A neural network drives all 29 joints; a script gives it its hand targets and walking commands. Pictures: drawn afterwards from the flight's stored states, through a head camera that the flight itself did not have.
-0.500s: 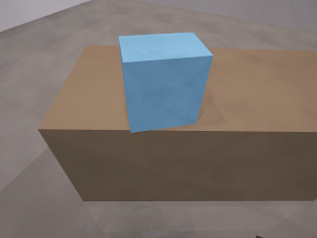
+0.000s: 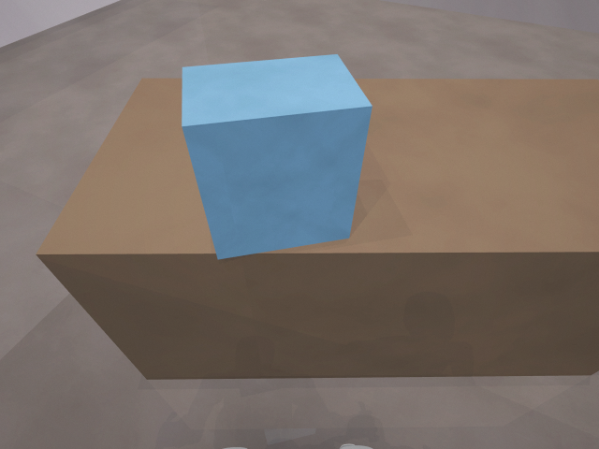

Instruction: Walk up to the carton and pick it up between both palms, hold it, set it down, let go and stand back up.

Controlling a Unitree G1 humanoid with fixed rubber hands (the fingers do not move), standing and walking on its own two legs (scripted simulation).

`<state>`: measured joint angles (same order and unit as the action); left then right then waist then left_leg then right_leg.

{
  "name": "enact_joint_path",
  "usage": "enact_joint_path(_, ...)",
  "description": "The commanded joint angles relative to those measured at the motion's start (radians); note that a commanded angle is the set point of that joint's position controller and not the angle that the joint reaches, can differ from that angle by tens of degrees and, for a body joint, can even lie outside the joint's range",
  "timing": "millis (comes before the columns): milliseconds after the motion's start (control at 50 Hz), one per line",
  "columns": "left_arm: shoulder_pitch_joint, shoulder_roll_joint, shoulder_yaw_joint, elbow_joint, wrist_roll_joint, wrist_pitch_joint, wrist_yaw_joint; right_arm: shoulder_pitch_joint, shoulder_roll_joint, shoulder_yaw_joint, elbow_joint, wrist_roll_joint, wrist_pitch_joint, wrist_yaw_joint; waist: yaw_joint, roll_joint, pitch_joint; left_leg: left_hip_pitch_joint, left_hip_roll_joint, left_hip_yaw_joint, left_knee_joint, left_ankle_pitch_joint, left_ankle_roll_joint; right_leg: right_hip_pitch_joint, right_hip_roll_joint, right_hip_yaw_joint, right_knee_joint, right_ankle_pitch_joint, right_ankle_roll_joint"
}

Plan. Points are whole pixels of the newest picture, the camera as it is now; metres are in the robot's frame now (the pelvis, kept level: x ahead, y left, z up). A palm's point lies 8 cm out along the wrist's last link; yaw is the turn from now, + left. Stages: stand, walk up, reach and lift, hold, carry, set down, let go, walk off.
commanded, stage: walk up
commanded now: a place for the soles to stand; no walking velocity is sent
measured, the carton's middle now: (274, 161) +0.57 +0.05 +0.07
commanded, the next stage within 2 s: none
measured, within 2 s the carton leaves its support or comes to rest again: neither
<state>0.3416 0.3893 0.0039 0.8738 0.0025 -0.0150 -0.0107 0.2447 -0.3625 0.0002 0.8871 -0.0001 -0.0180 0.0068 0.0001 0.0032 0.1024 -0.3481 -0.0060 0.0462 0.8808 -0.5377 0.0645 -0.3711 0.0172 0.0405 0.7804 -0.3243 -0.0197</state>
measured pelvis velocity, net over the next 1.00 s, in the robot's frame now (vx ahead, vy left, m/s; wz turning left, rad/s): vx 0.03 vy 0.01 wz -0.01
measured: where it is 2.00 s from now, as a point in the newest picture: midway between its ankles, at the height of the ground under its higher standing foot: outside the picture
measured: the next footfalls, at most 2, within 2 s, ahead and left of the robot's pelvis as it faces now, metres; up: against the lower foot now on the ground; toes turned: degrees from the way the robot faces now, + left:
left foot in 0.12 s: +0.07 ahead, +0.12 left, +0.00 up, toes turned +2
left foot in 1.34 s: +0.17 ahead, +0.15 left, +0.00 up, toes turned +3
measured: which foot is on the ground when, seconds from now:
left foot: up 0.00-0.10, down 0.12-1.00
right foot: down 0.00-1.00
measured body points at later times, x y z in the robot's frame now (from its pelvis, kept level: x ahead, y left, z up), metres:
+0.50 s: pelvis +0.03 +0.02 +0.00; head +0.06 +0.04 +0.45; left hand +0.14 +0.32 -0.12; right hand +0.10 -0.28 -0.11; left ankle +0.03 +0.12 -0.71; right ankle +0.06 -0.11 -0.71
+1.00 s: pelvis +0.03 +0.01 +0.00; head +0.05 +0.02 +0.45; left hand +0.13 +0.32 -0.12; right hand +0.10 -0.29 -0.11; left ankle +0.03 +0.12 -0.71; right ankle +0.06 -0.11 -0.71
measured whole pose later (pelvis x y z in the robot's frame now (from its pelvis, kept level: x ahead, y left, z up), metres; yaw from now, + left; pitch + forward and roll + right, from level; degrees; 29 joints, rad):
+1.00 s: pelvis +0.03 +0.01 +0.00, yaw -1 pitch -3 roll +0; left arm 0.20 0.39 0.00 0.87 0.00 -0.04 -0.01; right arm 0.24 -0.36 0.00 0.89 0.00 -0.05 0.01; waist 0.00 -0.03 0.10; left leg -0.29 0.00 0.06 0.77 -0.42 0.04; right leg -0.36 0.02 0.05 0.77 -0.35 -0.01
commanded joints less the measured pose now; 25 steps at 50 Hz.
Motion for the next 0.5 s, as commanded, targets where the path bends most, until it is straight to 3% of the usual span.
enact_joint_path(0,-0.052,0.287,0.103,-0.082,0.027,-0.048,0.025,0.012,-0.248,-0.105,-0.062,-0.014,-0.024,-0.01,0.003,-0.195,-0.074,-0.084,0.037,-0.09,-0.011,0.004,-0.023,0.051,-0.256,0.487,-0.42,-0.141,-0.194)
enact_joint_path(40,-0.105,0.287,0.098,-0.095,0.025,-0.038,0.024,0.04,-0.246,-0.103,-0.042,-0.015,-0.025,-0.012,-0.017,-0.216,-0.061,-0.013,0.037,-0.065,-0.103,0.071,-0.02,-0.023,-0.236,0.433,-0.398,-0.202,-0.191)
enact_joint_path(80,-0.183,0.25,0.079,-0.105,0.022,-0.027,0.02,0.096,-0.235,-0.106,-0.013,-0.015,-0.036,-0.013,-0.068,-0.207,-0.056,0.178,0.031,-0.063,-0.297,0.158,-0.008,-0.175,-0.17,0.304,-0.315,-0.203,-0.137)
enact_joint_path(100,-0.196,0.206,0.067,-0.108,0.015,-0.024,0.019,0.13,-0.268,-0.115,-0.005,-0.027,-0.044,-0.017,-0.086,-0.115,-0.073,0.244,0.109,-0.21,-0.443,0.053,0.019,-0.24,-0.106,0.213,-0.178,-0.178,-0.087)
enact_joint_path(120,-0.182,0.145,0.057,-0.104,0.006,-0.024,0.017,0.121,-0.322,-0.123,-0.008,-0.039,-0.055,-0.022,-0.074,0.042,-0.065,0.24,0.286,-0.545,-0.601,-0.118,0.074,-0.304,0.015,0.094,0.052,-0.164,-0.027)
enact_joint_path(140,-0.157,0.197,0.067,-0.08,0.008,-0.022,0.023,0.061,-0.364,-0.132,-0.023,-0.034,-0.059,-0.023,-0.051,-0.01,-0.02,0.164,0.406,-0.647,-0.682,-0.206,0.101,-0.296,0.022,0.04,0.11,-0.175,-0.011)
enact_joint_path(160,-0.138,0.237,0.077,-0.063,0.01,-0.023,0.023,0.024,-0.369,-0.132,-0.025,-0.032,-0.061,-0.022,-0.036,-0.032,-0.002,0.127,0.416,-0.63,-0.654,-0.151,0.12,-0.255,-0.006,0.072,0.115,-0.183,-0.012)
enact_joint_path(180,-0.129,0.242,0.083,-0.056,0.012,-0.027,0.019,-0.002,-0.352,-0.127,-0.03,-0.03,-0.063,-0.022,-0.021,-0.029,0.001,0.118,0.402,-0.578,-0.617,-0.056,0.135,-0.214,-0.014,0.058,0.112,-0.19,-0.013)
enact_joint_path(240,-0.101,0.222,0.083,-0.037,0.018,-0.041,0.014,-0.017,-0.306,-0.116,-0.05,-0.035,-0.064,-0.015,0.001,0.069,-0.075,0.164,0.337,-0.398,-0.491,0.285,0.102,-0.115,-0.035,0.005,-0.013,-0.145,-0.024)
enact_joint_path(260,-0.086,0.217,0.082,-0.035,0.018,-0.048,0.016,-0.034,-0.299,-0.11,-0.057,-0.033,-0.062,-0.013,0.014,0.088,-0.098,0.157,0.311,-0.332,-0.44,0.391,0.082,-0.049,-0.038,-0.006,-0.108,-0.054,-0.028)
enact_joint_path(280,-0.086,0.216,0.077,-0.03,0.019,-0.057,0.017,-0.05,-0.278,-0.101,-0.065,-0.027,-0.06,-0.01,0.024,0.066,-0.133,0.131,0.275,-0.257,-0.372,0.489,0.068,0.035,-0.046,0.009,-0.185,0.087,-0.032)
enact_joint_path(320,-0.087,0.251,0.087,-0.026,0.023,-0.069,0.026,-0.056,-0.235,-0.085,-0.08,-0.011,-0.054,-0.011,0.019,0.03,-0.185,0.035,0.154,-0.108,-0.203,0.525,0.006,0.177,-0.107,0.164,-0.201,0.379,-0.088)
enact_joint_path(340,-0.077,0.276,0.091,-0.025,0.021,-0.073,0.031,-0.067,-0.223,-0.084,-0.085,-0.009,-0.052,-0.011,0.024,0.016,-0.199,0.005,0.09,-0.059,-0.143,0.46,-0.025,0.197,-0.171,0.281,-0.218,0.417,-0.14)
enact_joint_path(360,-0.08,0.291,0.092,-0.026,0.015,-0.071,0.033,-0.067,-0.211,-0.083,-0.087,-0.011,-0.048,-0.015,0.021,-0.009,-0.203,-0.017,0.062,-0.047,-0.105,0.376,-0.039,0.205,-0.227,0.373,-0.22,0.43,-0.197)
enact_joint_path(380,-0.107,0.293,0.088,-0.037,0.014,-0.068,0.034,-0.057,-0.212,-0.084,-0.084,-0.013,-0.046,-0.016,0.01,-0.024,-0.19,-0.011,0.051,-0.06,-0.115,0.3,-0.039,0.182,-0.244,0.402,-0.217,0.406,-0.221)
enact_joint_path(400,-0.133,0.288,0.082,-0.046,0.015,-0.063,0.036,-0.041,-0.218,-0.086,-0.078,-0.015,-0.048,-0.016,-0.004,-0.024,-0.19,0.026,0.056,-0.078,-0.15,0.29,-0.031,0.144,-0.237,0.381,-0.199,0.402,-0.22)
enact_joint_path(440,-0.195,0.241,0.065,-0.064,0.014,-0.056,0.031,0.012,-0.255,-0.096,-0.058,-0.019,-0.059,-0.018,-0.038,0.019,-0.202,0.18,0.135,-0.181,-0.291,0.368,0.012,0.002,-0.144,0.233,-0.092,0.387,-0.136)
enact_joint_path(460,-0.227,0.202,0.058,-0.07,0.009,-0.05,0.028,0.03,-0.288,-0.107,-0.052,-0.021,-0.065,-0.019,-0.049,0.066,-0.181,0.226,0.224,-0.297,-0.397,0.377,0.068,-0.082,-0.042,0.09,0.011,0.29,-0.066)
enact_joint_path(480,-0.218,0.194,0.057,-0.06,0.008,-0.043,0.03,0.022,-0.308,-0.113,-0.049,-0.019,-0.066,-0.019,-0.04,0.087,-0.144,0.24,0.326,-0.368,-0.434,0.458,0.13,-0.123,0.0,-0.008,0.053,0.092,-0.026)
